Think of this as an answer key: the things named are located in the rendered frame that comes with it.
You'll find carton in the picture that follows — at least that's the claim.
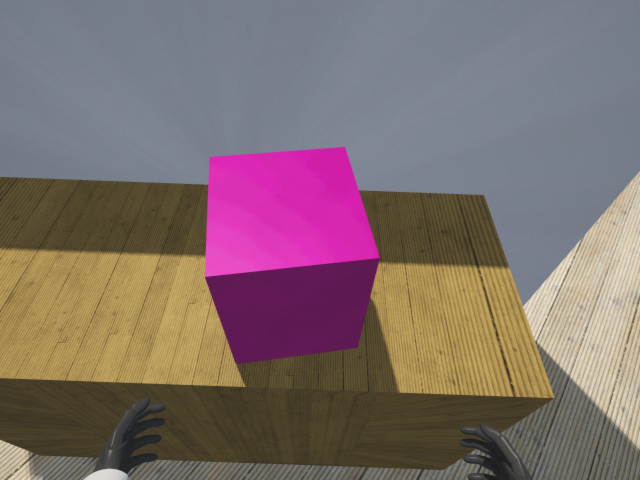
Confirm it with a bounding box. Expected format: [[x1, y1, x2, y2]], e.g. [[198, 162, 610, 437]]
[[205, 147, 380, 364]]

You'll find robot right hand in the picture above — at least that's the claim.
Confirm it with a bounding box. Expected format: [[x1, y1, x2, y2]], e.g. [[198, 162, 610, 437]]
[[460, 423, 532, 480]]

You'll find pedestal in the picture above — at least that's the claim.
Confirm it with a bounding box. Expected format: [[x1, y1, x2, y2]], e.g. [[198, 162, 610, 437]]
[[0, 177, 554, 470]]

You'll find robot left hand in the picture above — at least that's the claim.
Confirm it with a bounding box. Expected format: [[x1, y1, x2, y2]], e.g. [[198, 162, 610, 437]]
[[93, 398, 165, 474]]

